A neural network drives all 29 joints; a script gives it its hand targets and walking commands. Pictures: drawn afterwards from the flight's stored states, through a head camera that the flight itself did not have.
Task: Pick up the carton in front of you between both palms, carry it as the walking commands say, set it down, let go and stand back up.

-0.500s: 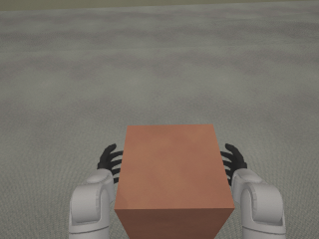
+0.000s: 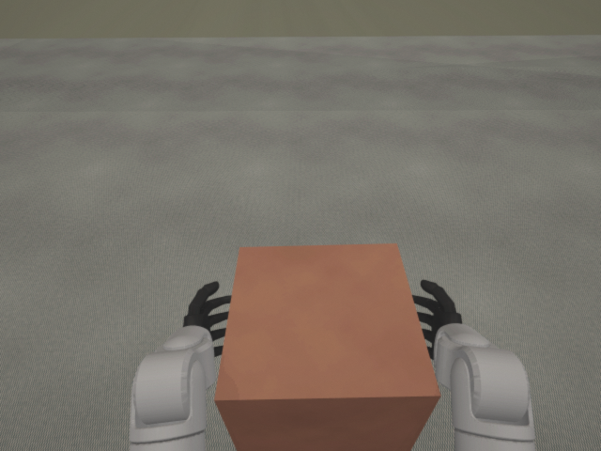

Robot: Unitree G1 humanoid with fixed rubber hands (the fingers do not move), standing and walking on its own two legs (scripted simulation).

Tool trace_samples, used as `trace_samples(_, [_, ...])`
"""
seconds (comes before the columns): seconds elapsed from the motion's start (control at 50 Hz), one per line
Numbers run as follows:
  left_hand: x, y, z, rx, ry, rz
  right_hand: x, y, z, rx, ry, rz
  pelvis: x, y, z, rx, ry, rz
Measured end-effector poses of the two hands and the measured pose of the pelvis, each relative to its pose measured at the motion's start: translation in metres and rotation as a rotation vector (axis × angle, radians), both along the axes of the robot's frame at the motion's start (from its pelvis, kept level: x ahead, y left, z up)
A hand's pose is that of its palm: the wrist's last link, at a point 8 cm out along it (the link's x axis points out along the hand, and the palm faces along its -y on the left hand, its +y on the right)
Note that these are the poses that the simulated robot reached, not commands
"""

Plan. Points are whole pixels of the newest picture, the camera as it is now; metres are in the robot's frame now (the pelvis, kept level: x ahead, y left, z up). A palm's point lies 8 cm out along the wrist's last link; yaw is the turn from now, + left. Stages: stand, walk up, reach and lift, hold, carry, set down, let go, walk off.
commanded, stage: carry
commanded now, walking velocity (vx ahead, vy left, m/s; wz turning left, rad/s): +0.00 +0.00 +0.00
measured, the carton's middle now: (320, 362) +0.27 +0.00 +0.02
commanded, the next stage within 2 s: hold in 1.14 s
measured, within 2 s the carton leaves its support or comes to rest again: neither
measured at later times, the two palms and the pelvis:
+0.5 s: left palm (194, 376) +0.23 +0.16 +0.05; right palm (439, 375) +0.24 -0.14 +0.05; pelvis -0.03 +0.00 +0.00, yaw +0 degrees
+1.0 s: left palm (204, 369) +0.25 +0.15 +0.04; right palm (438, 368) +0.25 -0.15 +0.04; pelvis -0.04 +0.00 +0.00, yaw +0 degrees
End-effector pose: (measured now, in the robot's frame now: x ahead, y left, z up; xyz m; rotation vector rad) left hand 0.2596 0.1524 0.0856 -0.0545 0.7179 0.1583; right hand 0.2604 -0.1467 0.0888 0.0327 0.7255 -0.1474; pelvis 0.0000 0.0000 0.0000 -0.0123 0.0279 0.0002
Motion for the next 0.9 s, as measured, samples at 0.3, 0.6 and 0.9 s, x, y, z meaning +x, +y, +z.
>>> trace_samples(0.3, [-0.024,0.006,-0.021,0.029,0.023,-0.014,-0.022,0.005,-0.023,-0.012,0.022,0.025,-0.023,0.005,0.001,0.009,-0.010,0.000])
trace_samples(0.6, [-0.022,0.005,-0.045,0.080,0.003,-0.046,-0.020,0.004,-0.050,-0.042,0.000,0.059,-0.035,0.004,0.001,0.016,-0.014,0.003])
trace_samples(0.9, [-0.009,0.000,-0.046,0.083,-0.065,-0.045,-0.008,0.000,-0.052,-0.047,-0.068,0.060,-0.038,-0.001,0.000,0.016,-0.006,0.007])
